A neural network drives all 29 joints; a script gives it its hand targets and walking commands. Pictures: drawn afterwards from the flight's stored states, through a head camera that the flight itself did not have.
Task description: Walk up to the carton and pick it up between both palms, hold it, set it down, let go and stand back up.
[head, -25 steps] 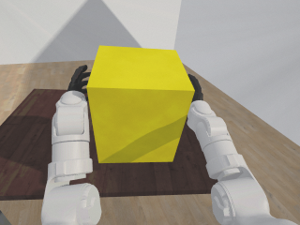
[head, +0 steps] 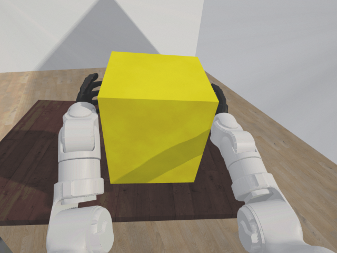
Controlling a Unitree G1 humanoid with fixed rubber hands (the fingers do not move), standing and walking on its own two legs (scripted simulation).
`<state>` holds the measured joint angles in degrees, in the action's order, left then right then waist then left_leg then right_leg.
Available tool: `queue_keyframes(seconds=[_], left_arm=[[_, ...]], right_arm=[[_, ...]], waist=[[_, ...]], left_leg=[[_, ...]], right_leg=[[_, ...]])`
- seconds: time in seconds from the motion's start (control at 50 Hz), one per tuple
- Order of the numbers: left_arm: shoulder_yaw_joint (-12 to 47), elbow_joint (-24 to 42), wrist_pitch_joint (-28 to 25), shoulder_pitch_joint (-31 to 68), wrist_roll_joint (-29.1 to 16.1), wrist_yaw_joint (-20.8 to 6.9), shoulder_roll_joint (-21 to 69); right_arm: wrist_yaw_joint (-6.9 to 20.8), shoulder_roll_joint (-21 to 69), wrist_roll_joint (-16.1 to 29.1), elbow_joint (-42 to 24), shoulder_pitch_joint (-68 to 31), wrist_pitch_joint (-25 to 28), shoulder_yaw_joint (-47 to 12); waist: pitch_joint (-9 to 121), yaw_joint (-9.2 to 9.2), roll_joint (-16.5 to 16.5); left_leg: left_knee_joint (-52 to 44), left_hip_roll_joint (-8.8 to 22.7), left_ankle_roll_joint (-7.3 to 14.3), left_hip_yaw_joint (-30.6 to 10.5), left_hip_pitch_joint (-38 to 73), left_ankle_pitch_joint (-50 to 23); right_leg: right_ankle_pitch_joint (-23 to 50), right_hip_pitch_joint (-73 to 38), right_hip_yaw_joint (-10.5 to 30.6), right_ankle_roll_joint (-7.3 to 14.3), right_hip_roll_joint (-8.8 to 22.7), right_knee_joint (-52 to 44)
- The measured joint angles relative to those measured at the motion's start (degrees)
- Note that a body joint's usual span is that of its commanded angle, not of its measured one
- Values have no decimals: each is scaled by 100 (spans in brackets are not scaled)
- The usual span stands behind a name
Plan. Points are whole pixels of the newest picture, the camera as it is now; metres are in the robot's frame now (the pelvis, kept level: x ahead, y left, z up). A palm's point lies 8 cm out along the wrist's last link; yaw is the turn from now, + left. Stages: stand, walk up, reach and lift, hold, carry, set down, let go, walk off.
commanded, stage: hold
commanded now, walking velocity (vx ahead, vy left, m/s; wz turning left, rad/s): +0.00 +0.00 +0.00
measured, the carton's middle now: (154, 119) +0.40 -0.01 +0.19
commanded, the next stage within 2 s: set down in 2.00 s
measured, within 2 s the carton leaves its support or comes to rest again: neither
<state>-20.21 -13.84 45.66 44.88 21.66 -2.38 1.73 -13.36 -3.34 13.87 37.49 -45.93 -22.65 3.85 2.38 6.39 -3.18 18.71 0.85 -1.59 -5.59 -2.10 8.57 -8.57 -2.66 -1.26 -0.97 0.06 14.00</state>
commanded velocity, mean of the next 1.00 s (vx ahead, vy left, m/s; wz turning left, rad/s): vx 0.00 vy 0.00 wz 0.00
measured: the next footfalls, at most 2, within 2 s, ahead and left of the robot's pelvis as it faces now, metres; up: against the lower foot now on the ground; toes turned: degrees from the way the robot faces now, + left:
none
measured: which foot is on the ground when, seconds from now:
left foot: down 0.00-1.00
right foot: down 0.00-1.00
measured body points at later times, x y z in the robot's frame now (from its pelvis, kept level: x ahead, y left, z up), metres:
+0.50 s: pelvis +0.00 +0.00 +0.00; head -0.07 +0.03 +0.44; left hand +0.39 +0.14 +0.25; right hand +0.38 -0.16 +0.23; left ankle +0.03 +0.14 -0.75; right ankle +0.00 -0.13 -0.75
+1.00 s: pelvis +0.00 +0.00 +0.00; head -0.07 +0.03 +0.44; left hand +0.39 +0.14 +0.25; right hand +0.38 -0.16 +0.23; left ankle +0.03 +0.14 -0.75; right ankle +0.00 -0.13 -0.75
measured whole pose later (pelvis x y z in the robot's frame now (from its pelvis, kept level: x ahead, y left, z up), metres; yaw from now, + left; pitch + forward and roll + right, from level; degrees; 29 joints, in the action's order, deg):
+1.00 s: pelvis +0.00 +0.00 +0.00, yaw +0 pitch -8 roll -1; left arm -20.2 -13.1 46.4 44.9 21.6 -2.5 1.7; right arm -14.0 -3.5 14.9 36.0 -46.0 -24.8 3.8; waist 2.8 6.4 -3.1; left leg 18.7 0.8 -1.7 -5.6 -2.1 8.9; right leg -8.9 -2.7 -1.3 -1.0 0.1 14.0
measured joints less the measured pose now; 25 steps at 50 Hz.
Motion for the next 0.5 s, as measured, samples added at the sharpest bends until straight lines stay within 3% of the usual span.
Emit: queue_keyframes(seconds=[0.5], left_arm=[[0, 72, 57, 0, -2, -15, -1]], right_arm=[[-64, -13, 95, -141, -3, -158, -1]], waist=[[35, 0, 1]], left_leg=[[0, 0, -6, 0, 0, 30]], right_leg=[[-32, 0, 0, 0, 0, 0]])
